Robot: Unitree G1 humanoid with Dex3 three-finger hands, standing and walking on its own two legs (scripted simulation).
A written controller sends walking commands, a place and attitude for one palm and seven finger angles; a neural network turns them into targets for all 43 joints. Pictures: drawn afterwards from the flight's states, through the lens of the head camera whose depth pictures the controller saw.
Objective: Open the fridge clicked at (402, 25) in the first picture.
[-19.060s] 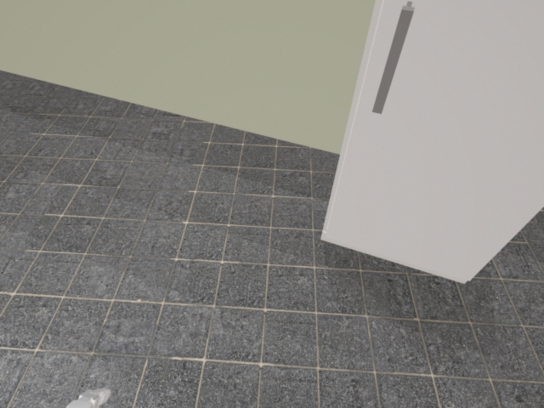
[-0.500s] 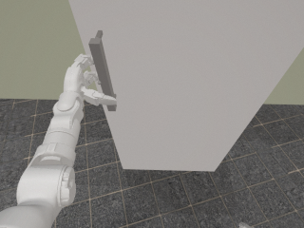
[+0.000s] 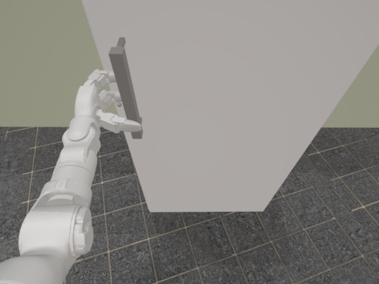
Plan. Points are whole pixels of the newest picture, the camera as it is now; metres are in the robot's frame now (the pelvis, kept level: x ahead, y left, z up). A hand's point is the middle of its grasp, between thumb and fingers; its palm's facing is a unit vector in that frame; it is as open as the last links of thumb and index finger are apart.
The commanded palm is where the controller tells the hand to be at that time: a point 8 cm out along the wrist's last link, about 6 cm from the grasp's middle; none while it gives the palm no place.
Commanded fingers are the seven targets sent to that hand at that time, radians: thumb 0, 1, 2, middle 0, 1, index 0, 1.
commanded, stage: slide the fingers in behind the handle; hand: left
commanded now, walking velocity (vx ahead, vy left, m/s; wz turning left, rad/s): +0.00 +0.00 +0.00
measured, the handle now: (130, 94) +0.50 +0.13 +0.13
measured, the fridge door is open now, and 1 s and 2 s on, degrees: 0 0 0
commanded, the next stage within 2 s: grip the handle and tug to test in 1.42 s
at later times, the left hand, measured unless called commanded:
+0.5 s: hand (128, 108) +0.45 +0.13 +0.13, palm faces +0.02 -1.00 +0.01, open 14.0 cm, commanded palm +0.42 +0.17 +0.14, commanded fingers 0.00 -0.50 0.30 -0.30 -1.20 -0.30 -1.20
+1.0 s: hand (137, 109) +0.44 +0.10 +0.14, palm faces +0.04 -1.00 -0.01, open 14.1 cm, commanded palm +0.42 +0.15 +0.14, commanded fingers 0.00 -0.50 0.30 -0.30 -1.20 -0.30 -1.20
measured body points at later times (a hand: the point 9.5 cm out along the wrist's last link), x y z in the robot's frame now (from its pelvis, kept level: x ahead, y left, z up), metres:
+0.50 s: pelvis +0.02 +0.01 +0.00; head +0.04 +0.00 +0.45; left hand +0.44 +0.18 +0.13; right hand +0.12 -0.25 -0.11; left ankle +0.04 +0.11 -0.72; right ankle -0.01 -0.10 -0.72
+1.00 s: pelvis +0.00 -0.01 +0.00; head +0.03 -0.02 +0.45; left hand +0.43 +0.16 +0.14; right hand +0.10 -0.27 -0.12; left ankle +0.04 +0.11 -0.72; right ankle -0.01 -0.10 -0.72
